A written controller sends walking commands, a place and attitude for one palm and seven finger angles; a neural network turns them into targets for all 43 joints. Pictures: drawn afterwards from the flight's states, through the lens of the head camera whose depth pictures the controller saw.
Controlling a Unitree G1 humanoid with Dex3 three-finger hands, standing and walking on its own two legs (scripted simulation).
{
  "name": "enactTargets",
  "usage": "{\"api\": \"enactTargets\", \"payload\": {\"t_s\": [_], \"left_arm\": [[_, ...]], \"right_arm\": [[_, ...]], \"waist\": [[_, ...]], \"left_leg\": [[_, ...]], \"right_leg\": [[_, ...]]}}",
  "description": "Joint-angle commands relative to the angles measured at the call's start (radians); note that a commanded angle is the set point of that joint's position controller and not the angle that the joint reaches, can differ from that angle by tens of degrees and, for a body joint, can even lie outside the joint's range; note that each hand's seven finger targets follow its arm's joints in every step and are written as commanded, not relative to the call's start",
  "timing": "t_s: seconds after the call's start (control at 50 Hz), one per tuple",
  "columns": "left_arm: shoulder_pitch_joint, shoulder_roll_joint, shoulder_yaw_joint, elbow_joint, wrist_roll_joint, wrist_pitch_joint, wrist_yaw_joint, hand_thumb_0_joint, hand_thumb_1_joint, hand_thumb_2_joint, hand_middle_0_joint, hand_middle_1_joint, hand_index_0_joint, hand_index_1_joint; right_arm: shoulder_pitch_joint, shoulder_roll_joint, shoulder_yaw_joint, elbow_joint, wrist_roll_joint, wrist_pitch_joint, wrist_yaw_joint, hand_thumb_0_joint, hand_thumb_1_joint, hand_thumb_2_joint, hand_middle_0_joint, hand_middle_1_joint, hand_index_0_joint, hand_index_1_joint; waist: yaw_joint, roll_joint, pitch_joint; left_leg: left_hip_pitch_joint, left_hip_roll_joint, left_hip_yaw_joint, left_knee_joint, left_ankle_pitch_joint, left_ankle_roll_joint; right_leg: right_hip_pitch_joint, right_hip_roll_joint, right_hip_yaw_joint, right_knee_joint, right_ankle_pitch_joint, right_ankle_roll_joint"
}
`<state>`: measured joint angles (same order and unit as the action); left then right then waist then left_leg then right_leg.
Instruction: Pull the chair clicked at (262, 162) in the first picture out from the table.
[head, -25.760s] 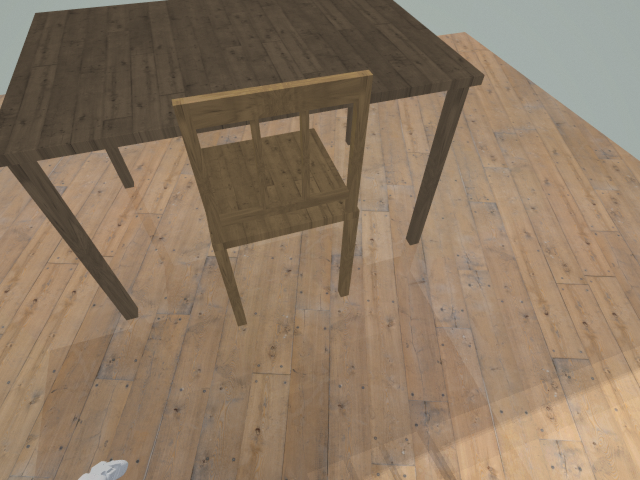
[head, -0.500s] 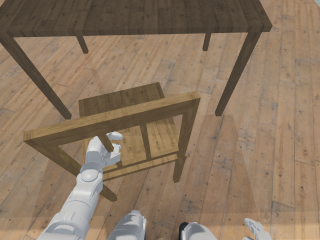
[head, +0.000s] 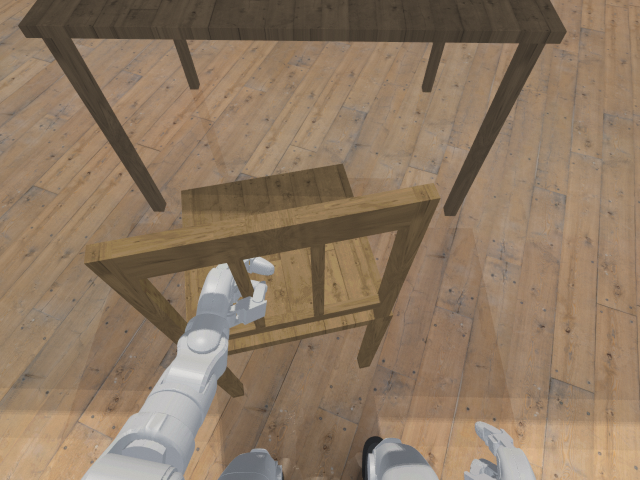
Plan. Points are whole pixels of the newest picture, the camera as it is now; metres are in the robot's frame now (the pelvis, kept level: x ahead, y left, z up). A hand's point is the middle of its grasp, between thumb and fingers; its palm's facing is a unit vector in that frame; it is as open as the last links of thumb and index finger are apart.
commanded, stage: step backward, pulling the chair out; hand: left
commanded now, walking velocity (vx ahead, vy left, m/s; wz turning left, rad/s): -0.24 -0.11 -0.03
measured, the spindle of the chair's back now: (249, 295) +0.37 +0.11 -0.09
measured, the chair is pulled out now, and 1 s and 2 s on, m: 0.48 0.56 0.56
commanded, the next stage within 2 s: stop walking, hand still on the chair in 0.04 s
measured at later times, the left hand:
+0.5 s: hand (241, 358) +0.26 +0.11 -0.06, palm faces -0.03 -0.99 -0.15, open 5.0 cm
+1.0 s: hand (240, 358) +0.26 +0.11 -0.06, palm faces -0.09 -0.99 -0.14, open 5.1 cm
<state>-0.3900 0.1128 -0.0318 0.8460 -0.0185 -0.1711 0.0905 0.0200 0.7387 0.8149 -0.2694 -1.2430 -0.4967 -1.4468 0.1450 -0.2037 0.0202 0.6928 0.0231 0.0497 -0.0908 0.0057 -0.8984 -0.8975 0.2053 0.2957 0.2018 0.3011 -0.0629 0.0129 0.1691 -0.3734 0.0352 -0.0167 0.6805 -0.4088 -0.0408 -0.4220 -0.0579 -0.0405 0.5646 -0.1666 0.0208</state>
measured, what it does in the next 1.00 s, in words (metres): steps on the spot: right foot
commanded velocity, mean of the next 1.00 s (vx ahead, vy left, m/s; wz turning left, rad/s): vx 0.02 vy -0.02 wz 0.00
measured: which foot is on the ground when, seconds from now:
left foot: down 0.00-1.00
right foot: down 0.00-0.06, up 0.08-0.18, down 0.20-1.00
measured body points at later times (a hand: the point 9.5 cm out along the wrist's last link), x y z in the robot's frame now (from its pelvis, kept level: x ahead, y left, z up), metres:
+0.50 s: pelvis -0.04 +0.00 +0.01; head +0.00 -0.01 +0.45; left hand +0.26 +0.16 -0.05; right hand +0.05 -0.27 -0.12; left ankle +0.02 +0.14 -0.73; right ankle -0.01 -0.13 -0.73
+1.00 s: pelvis -0.01 +0.01 +0.01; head +0.02 +0.00 +0.46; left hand +0.27 +0.16 -0.05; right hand +0.12 -0.23 -0.10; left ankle +0.02 +0.14 -0.73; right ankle -0.01 -0.13 -0.73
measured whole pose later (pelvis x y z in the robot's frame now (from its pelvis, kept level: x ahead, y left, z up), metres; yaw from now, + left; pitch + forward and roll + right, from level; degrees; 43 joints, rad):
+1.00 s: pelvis -0.01 +0.01 +0.01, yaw -3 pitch -1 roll +0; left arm -0.12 0.11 -0.08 0.73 -0.02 -0.13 0.07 0.05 0.72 0.85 -0.27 -1.25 -0.50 -1.45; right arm 0.18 -0.19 0.03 0.68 0.02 0.01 -0.09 0.01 -0.90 -0.90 0.20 0.30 0.20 0.30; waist 0.00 0.01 0.08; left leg -0.23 0.04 0.03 0.47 -0.22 -0.02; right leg -0.20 -0.03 0.00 0.47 -0.25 0.02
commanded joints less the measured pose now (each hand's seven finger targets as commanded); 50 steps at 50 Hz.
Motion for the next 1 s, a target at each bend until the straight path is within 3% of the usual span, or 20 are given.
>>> {"api": "enactTargets", "payload": {"t_s": [0.0,0.02,0.04,0.06,0.1,0.12,0.14,0.16,0.2,0.22,0.24,0.26,0.28,0.32,0.4,0.44,0.54,0.64,0.72,0.98], "left_arm": [[-0.151,0.091,-0.016,-0.191,-0.01,-0.033,-0.009,0.0,0.9,0.9,-0.5,-1.45,-0.5,-1.45],[-0.151,0.084,-0.027,-0.202,-0.011,-0.044,-0.012,0.0,0.9,0.9,-0.5,-1.45,-0.5,-1.45],[-0.184,0.062,-0.041,-0.225,-0.005,-0.045,-0.015,0.0,0.9,0.9,-0.5,-1.45,-0.5,-1.45],[-0.188,0.068,-0.032,-0.214,-0.008,-0.039,-0.018,0.0,0.9,0.9,-0.5,-1.45,-0.5,-1.45],[-0.203,0.052,-0.038,-0.198,-0.013,-0.045,-0.025,0.0,0.9,0.9,-0.5,-1.45,-0.5,-1.45],[-0.219,0.073,-0.029,-0.188,-0.012,-0.046,-0.025,0.0,0.9,0.9,-0.5,-1.45,-0.5,-1.45],[-0.312,0.095,-0.033,-0.366,-0.013,-0.064,-0.029,0.0,0.9,0.9,-0.5,-1.45,-0.5,-1.45],[-0.275,0.097,-0.028,-0.361,-0.006,-0.065,-0.03,0.0,0.9,0.9,-0.5,-1.45,-0.5,-1.45],[-0.189,0.106,-0.027,-0.318,0.006,-0.042,-0.031,0.0,0.9,0.9,-0.5,-1.45,-0.5,-1.45],[-0.158,0.13,-0.011,-0.284,0.006,-0.021,-0.029,0.0,0.9,0.9,-0.5,-1.45,-0.5,-1.45],[-0.148,0.173,0.032,-0.256,-0.003,-0.009,-0.019,0.0,0.9,0.9,-0.5,-1.45,-0.5,-1.45],[-0.17,0.159,0.016,-0.256,-0.011,-0.005,-0.014,0.0,0.9,0.9,-0.5,-1.45,-0.5,-1.45],[-0.174,0.162,0.022,-0.261,-0.01,-0.006,-0.008,0.0,0.9,0.9,-0.5,-1.45,-0.5,-1.45],[-0.139,0.189,0.047,-0.256,-0.007,-0.003,0.001,0.0,0.9,0.9,-0.5,-1.45,-0.5,-1.45],[-0.121,0.16,0.04,-0.227,-0.007,-0.01,-0.003,0.0,0.9,0.9,-0.5,-1.45,-0.5,-1.45],[-0.092,0.155,0.037,-0.199,-0.008,-0.011,-0.007,0.0,0.9,0.9,-0.5,-1.45,-0.5,-1.45],[-0.052,0.13,0.019,-0.195,0.0,-0.028,-0.012,0.0,0.9,0.9,-0.5,-1.45,-0.5,-1.45],[-0.003,0.122,0.005,-0.223,0.006,-0.026,-0.017,0.0,0.9,0.9,-0.5,-1.45,-0.5,-1.45],[0.019,0.128,-0.003,-0.254,0.008,-0.019,-0.019,0.0,0.9,0.9,-0.5,-1.45,-0.5,-1.45],[0.076,0.098,-0.021,-0.286,0.004,0.007,-0.016,0.0,0.9,0.9,-0.5,-1.45,-0.5,-1.45]], "right_arm": [[0.021,-0.173,-0.062,-0.126,-0.01,-0.02,-0.035,0.0,-0.9,-0.9,0.2,0.3,0.2,0.3],[0.017,-0.171,-0.065,-0.134,-0.009,-0.016,-0.027,0.0,-0.9,-0.9,0.2,0.3,0.2,0.3],[-0.001,-0.149,-0.054,-0.146,-0.018,-0.012,-0.019,0.0,-0.9,-0.9,0.2,0.3,0.2,0.3],[0.009,-0.14,-0.056,-0.141,-0.016,-0.014,-0.014,0.0,-0.9,-0.9,0.2,0.3,0.2,0.3],[0.057,-0.151,-0.072,-0.117,-0.006,-0.028,0.002,0.0,-0.9,-0.9,0.2,0.3,0.2,0.3],[0.076,-0.159,-0.074,-0.105,-0.006,-0.04,0.004,0.0,-0.9,-0.9,0.2,0.3,0.2,0.3],[0.075,-0.158,-0.074,-0.124,-0.002,-0.054,0.009,0.0,-0.9,-0.9,0.2,0.3,0.2,0.3],[0.067,-0.152,-0.068,-0.126,-0.002,-0.064,0.006,0.0,-0.9,-0.9,0.2,0.3,0.2,0.3],[0.065,-0.138,-0.055,-0.133,0.002,-0.071,0.006,0.0,-0.9,-0.9,0.2,0.3,0.2,0.3],[0.079,-0.145,-0.061,-0.132,0.016,-0.07,0.002,0.0,-0.9,-0.9,0.2,0.3,0.2,0.3],[0.076,-0.146,-0.072,-0.136,0.024,-0.067,-0.002,0.0,-0.9,-0.9,0.2,0.3,0.2,0.3],[0.064,-0.13,-0.065,-0.136,0.025,-0.065,-0.007,0.0,-0.9,-0.9,0.2,0.3,0.2,0.3],[0.052,-0.124,-0.058,-0.131,0.017,-0.068,-0.01,0.0,-0.9,-0.9,0.2,0.3,0.2,0.3],[0.039,-0.131,-0.052,-0.107,0.007,-0.074,-0.015,0.0,-0.9,-0.9,0.2,0.3,0.2,0.3],[0.029,-0.122,-0.048,-0.111,0.005,-0.073,-0.017,0.0,-0.9,-0.9,0.2,0.3,0.2,0.3],[0.033,-0.126,-0.05,-0.1,0.005,-0.071,-0.019,0.0,-0.9,-0.9,0.2,0.3,0.2,0.3],[0.029,-0.128,-0.051,-0.098,0.001,-0.079,-0.016,0.0,-0.9,-0.9,0.2,0.3,0.2,0.3],[0.032,-0.135,-0.054,-0.1,0.0,-0.089,-0.014,0.0,-0.9,-0.9,0.2,0.3,0.2,0.3],[0.03,-0.138,-0.052,-0.104,-0.001,-0.09,-0.012,0.0,-0.9,-0.9,0.2,0.3,0.2,0.3],[0.012,-0.123,-0.043,-0.13,-0.002,-0.068,-0.013,0.0,-0.9,-0.9,0.2,0.3,0.2,0.3]], "waist": [[0.052,-0.008,-0.395],[0.053,0.135,-0.355],[0.051,0.263,-0.328],[0.054,0.238,-0.316],[0.049,0.125,-0.331],[0.047,0.104,-0.336],[0.046,0.144,-0.375],[0.042,0.181,-0.395],[0.035,0.147,-0.396],[0.034,0.018,-0.394],[0.035,-0.11,-0.396],[0.029,-0.162,-0.374],[0.028,-0.129,-0.362],[0.026,-0.033,-0.357],[0.037,-0.117,-0.301],[0.037,-0.098,-0.252],[0.048,0.009,-0.251],[0.056,0.003,-0.319],[0.054,0.017,-0.328],[0.052,-0.042,-0.332]], "left_leg": [[0.138,0.164,-0.102,-0.286,0.27,0.084],[0.052,0.253,-0.178,-0.357,0.211,0.141],[-0.052,0.308,-0.273,-0.4,0.163,0.183],[-0.051,0.329,-0.279,-0.375,0.247,0.214],[0.129,0.3,-0.215,-0.234,0.505,0.198],[0.192,0.287,-0.201,-0.196,0.573,0.181],[0.254,0.267,-0.187,-0.169,0.565,0.165],[0.265,0.242,-0.167,-0.142,0.524,0.148],[0.206,0.181,-0.111,-0.128,0.403,0.104],[0.15,0.133,-0.056,-0.14,0.214,0.073],[0.134,0.083,0.004,-0.108,0.07,0.045],[0.145,0.046,0.023,-0.064,0.022,0.036],[0.174,0.032,0.018,-0.057,0.034,0.038],[0.227,0.033,-0.002,-0.121,0.07,0.053],[0.186,0.042,-0.023,-0.168,0.079,0.067],[0.193,0.046,-0.033,-0.191,0.093,0.068],[0.21,0.08,-0.061,-0.262,0.203,0.08],[0.268,0.093,-0.045,-0.252,0.39,0.073],[0.29,0.095,-0.038,-0.253,0.435,0.07],[0.289,0.087,-0.021,-0.242,0.404,0.062]], "right_leg": [[0.149,-0.053,0.045,-0.013,-0.024,-0.009],[0.152,0.008,0.009,0.111,-0.202,-0.002],[0.169,0.036,-0.002,0.261,-0.261,-0.006],[0.168,0.034,0.017,0.33,-0.276,-0.009],[0.106,0.031,0.027,0.166,-0.292,-0.014],[0.108,0.038,0.017,0.069,-0.248,-0.011],[0.138,0.038,0.023,-0.023,-0.194,-0.01],[0.177,0.035,0.026,-0.11,-0.117,-0.011],[0.252,-0.001,0.057,-0.178,0.009,-0.025],[0.282,-0.009,0.065,-0.167,-0.041,-0.025],[0.241,-0.075,0.162,-0.187,-0.158,-0.051],[0.174,-0.135,0.213,-0.226,-0.264,-0.082],[0.129,-0.151,0.218,-0.249,-0.333,-0.089],[0.119,-0.114,0.173,-0.231,-0.313,-0.07],[0.156,-0.093,0.161,-0.239,-0.328,-0.049],[0.129,-0.085,0.148,-0.246,-0.326,-0.049],[0.17,-0.038,0.095,-0.183,-0.149,-0.037],[0.227,-0.026,0.081,-0.142,0.062,-0.031],[0.229,-0.029,0.076,-0.144,0.107,-0.032],[0.239,-0.042,0.089,-0.163,0.148,-0.037]]}}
